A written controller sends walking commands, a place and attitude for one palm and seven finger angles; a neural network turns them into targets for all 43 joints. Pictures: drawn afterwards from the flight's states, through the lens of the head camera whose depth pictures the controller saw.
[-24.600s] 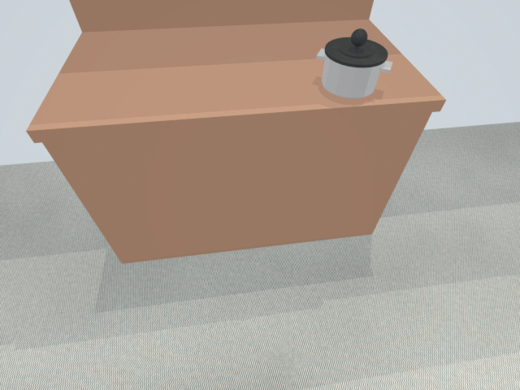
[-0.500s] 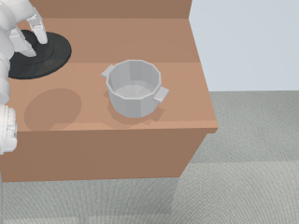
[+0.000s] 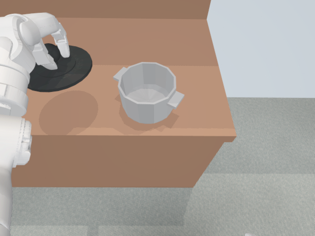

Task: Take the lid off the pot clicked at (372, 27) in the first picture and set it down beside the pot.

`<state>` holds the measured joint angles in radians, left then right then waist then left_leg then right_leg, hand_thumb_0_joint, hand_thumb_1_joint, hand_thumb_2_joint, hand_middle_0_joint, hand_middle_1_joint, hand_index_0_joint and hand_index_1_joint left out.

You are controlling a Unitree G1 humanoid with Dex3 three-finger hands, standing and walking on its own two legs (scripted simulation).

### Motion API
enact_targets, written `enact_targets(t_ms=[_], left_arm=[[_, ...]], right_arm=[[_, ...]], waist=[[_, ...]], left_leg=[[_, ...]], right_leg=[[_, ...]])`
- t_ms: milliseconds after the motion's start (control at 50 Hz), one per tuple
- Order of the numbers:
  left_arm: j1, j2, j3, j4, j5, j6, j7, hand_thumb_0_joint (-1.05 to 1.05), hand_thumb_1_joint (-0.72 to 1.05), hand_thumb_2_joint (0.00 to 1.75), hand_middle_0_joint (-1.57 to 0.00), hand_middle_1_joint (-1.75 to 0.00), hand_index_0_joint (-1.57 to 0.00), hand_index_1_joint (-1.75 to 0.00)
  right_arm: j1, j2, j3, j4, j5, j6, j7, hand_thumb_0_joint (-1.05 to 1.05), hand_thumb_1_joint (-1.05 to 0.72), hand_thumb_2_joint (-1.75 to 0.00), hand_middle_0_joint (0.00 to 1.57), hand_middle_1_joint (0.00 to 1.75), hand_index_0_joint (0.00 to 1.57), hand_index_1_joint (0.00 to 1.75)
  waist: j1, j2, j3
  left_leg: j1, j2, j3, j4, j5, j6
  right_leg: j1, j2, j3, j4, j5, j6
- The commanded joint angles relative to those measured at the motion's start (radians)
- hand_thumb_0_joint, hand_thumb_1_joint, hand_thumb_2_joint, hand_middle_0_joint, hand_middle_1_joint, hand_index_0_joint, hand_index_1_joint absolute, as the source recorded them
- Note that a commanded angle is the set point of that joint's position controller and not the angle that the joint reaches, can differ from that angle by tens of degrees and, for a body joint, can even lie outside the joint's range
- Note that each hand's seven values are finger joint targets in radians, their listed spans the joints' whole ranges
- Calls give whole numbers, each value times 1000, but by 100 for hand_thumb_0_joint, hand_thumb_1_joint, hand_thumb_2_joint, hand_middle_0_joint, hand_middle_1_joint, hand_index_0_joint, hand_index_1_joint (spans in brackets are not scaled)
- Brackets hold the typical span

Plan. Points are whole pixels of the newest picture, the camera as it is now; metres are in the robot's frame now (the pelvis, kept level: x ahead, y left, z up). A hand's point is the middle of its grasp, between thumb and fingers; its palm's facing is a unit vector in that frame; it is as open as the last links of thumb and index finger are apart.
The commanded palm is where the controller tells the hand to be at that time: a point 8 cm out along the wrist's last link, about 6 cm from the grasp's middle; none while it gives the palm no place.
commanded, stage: lower the lid onto the table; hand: left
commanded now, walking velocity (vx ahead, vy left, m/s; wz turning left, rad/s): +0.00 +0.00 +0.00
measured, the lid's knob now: (50, 53) +0.51 +0.25 +0.17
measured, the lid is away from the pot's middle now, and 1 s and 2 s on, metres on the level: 0.23 0.23 0.23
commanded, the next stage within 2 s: open the fingers wide in 1.96 s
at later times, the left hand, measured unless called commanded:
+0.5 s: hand (50, 67) +0.48 +0.25 +0.15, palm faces -0.43 -0.07 -0.90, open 6.6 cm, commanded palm +0.50 +0.25 +0.22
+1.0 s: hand (56, 75) +0.49 +0.25 +0.12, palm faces -0.47 -0.07 -0.88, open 6.6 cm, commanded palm +0.51 +0.25 +0.19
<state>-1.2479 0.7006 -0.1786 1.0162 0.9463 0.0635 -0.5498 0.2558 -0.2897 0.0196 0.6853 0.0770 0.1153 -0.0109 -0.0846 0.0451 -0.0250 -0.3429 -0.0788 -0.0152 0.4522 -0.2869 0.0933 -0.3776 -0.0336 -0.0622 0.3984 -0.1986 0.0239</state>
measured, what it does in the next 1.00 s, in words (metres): stands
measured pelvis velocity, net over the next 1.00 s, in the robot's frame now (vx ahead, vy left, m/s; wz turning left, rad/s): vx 0.00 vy -0.01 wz -0.03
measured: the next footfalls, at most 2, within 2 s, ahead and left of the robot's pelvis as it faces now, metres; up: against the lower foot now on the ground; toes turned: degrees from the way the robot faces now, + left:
none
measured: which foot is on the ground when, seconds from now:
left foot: down 0.00-1.00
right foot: down 0.00-1.00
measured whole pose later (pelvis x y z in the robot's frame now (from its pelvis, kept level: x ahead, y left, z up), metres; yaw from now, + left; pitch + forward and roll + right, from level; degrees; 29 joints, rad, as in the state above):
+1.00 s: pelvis +0.00 -0.01 +0.00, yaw -2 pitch +13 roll -2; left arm -1.16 0.75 -0.13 1.14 0.97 -0.05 -0.45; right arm 0.31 -0.29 0.02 0.72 0.09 0.13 -0.05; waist -0.12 0.03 -0.03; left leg -0.42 -0.05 0.01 0.51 -0.31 0.09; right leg -0.45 -0.01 -0.04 0.43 -0.20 0.02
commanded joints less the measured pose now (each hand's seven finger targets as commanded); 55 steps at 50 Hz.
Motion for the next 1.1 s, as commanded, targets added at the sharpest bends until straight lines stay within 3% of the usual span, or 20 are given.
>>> enact_targets(t_ms=[0, 80, 140, 200, 260, 280, 300, 340, 380, 440, 500, 520, 600, 660, 680, 700, 720, 840, 920, 1080], left_arm=[[-629, 305, 109, -245, 21, -9, 73, 0, 83, 66, -97, -107, -97, -107], [-586, 252, 64, -193, 8, -11, 75, 0, 83, 66, -97, -107, -97, -107], [-604, 342, 139, -231, 24, -23, 87, 0, 83, 66, -97, -107, -97, -107], [-607, 354, 146, -261, 19, -42, 94, 0, 83, 66, -97, -107, -97, -107], [-518, 362, 158, -172, 19, -43, 101, 0, 83, 66, -97, -107, -97, -107], [-487, 323, 123, -139, 9, -45, 100, 0, 83, 66, -97, -107, -97, -107], [-506, 348, 144, -150, 17, -44, 102, 0, 83, 66, -97, -107, -97, -107], [-541, 348, 135, -197, 20, -48, 106, 0, 83, 66, -97, -107, -97, -107], [-533, 285, 79, -196, 7, -52, 105, 0, 83, 66, -97, -107, -97, -107], [-534, 385, 166, -218, 12, -69, 111, 0, 83, 66, -97, -107, -97, -107], [-512, 354, 135, -180, -2, -79, 109, 0, 83, 66, -97, -107, -97, -107], [-513, 305, 95, -158, -7, -76, 107, 0, 83, 66, -97, -107, -97, -107], [-528, 341, 112, -146, 6, -86, 124, 0, 83, 66, -97, -107, -97, -107], [-544, 362, 130, -170, 7, -99, 134, 0, 83, 66, -97, -107, -97, -107], [-540, 332, 108, -185, 0, -107, 134, 0, 83, 66, -97, -107, -97, -107], [-539, 364, 139, -180, 7, -109, 139, 0, 83, 66, -97, -107, -97, -107], [-524, 336, 118, -151, 7, -107, 140, 0, 83, 66, -97, -107, -97, -107], [-494, 347, 125, -84, 8, -102, 151, 0, 83, 66, -97, -107, -97, -107], [-518, 356, 131, -124, 23, -117, 160, 0, 83, 66, -97, -107, -97, -107], [-466, 327, 136, -112, 8, -135, 166, 0, 83, 66, -97, -107, -97, -107]], right_arm=[[86, -166, -59, -67, -9, -15, -14, 0, -90, -90, 20, 30, 20, 30], [91, -171, -58, -65, -3, -6, -19, 0, -90, -90, 20, 30, 20, 30], [92, -169, -60, -71, -8, -9, -20, 0, -90, -90, 20, 30, 20, 30], [94, -166, -61, -71, -9, -10, -23, 0, -90, -90, 20, 30, 20, 30], [101, -168, -57, -69, -2, -6, -27, 0, -90, -90, 20, 30, 20, 30], [104, -171, -57, -67, 1, -2, -28, 0, -90, -90, 20, 30, 20, 30], [99, -171, -57, -63, 0, 0, -28, 0, -90, -90, 20, 30, 20, 30], [93, -169, -58, -69, 2, 1, -28, 0, -90, -90, 20, 30, 20, 30], [96, -171, -61, -64, 1, 2, -31, 0, -90, -90, 20, 30, 20, 30], [104, -172, -61, -65, -1, -1, -36, 0, -90, -90, 20, 30, 20, 30], [103, -170, -59, -58, 3, 2, -42, 0, -90, -90, 20, 30, 20, 30], [106, -170, -59, -49, 6, 1, -45, 0, -90, -90, 20, 30, 20, 30], [116, -176, -56, -36, 5, -2, -50, 0, -90, -90, 20, 30, 20, 30], [118, -174, -55, -38, 5, -8, -55, 0, -90, -90, 20, 30, 20, 30], [118, -172, -57, -42, 1, -11, -56, 0, -90, -90, 20, 30, 20, 30], [124, -172, -58, -37, -1, -11, -55, 0, -90, -90, 20, 30, 20, 30], [125, -170, -55, -37, 2, -10, -56, 0, -90, -90, 20, 30, 20, 30], [141, -178, -53, -27, 6, -5, -57, 0, -90, -90, 20, 30, 20, 30], [148, -174, -58, -28, 0, -4, -57, 0, -90, -90, 20, 30, 20, 30], [177, -174, -68, -17, -8, 3, -54, 0, -90, -90, 20, 30, 20, 30]], waist=[[-17, 55, -517], [-25, 61, -487], [-14, 56, -550], [-16, 68, -554], [-14, 46, -507], [-19, 54, -483], [-19, 36, -475], [-19, 66, -500], [-29, 105, -487], [-20, 67, -536], [-32, 56, -498], [-41, 50, -477], [-42, 65, -463], [-38, 101, -498], [-36, 120, -516], [-37, 100, -522], [-41, 100, -515], [-42, 46, -472], [-42, 117, -526], [-43, 124, -532]], left_leg=[[344, 52, -94, 54, 766, -70], [320, 53, -80, 51, 732, -69], [330, 50, -77, 55, 725, -55], [336, 53, -86, 57, 753, -60], [286, 50, -65, 52, 698, -47], [269, 49, -64, 52, 702, -51], [258, 50, -59, 49, 655, -44], [280, 49, -63, 47, 670, -44], [302, 55, -65, 55, 696, -54], [297, 52, -61, 56, 655, -35], [262, 50, -51, 53, 601, -28], [264, 52, -48, 50, 587, -27], [252, 55, -53, 52, 541, -32], [277, 59, -56, 55, 582, -39], [296, 59, -57, 66, 633, -42], [295, 61, -64, 70, 623, -43], [290, 61, -61, 66, 621, -45], [219, 58, -47, 62, 554, -33], [284, 64, -60, 86, 671, -49], [326, 78, -69, 110, 802, -65]], right_leg=[[118, 64, -2, 33, 362, -66], [109, 59, -7, 30, 355, -68], [153, 63, 8, 33, 377, -64], [152, 63, 8, 35, 383, -63], [163, 62, 9, 29, 385, -62], [155, 59, 3, 31, 390, -66], [153, 60, 7, 30, 378, -62], [156, 61, 9, 28, 379, -64], [118, 60, 2, 26, 367, -67], [164, 63, 15, 28, 374, -61], [151, 58, 14, 26, 365, -58], [127, 60, 9, 22, 350, -57], [100, 63, 8, 27, 309, -61], [102, 62, 9, 34, 318, -63], [92, 60, 8, 39, 337, -65], [94, 64, 11, 41, 329, -62], [87, 65, 8, 40, 322, -61], [88, 64, 9, 44, 320, -59], [62, 70, 11, 55, 339, -61], [6, 75, 1, 62, 345, -60]])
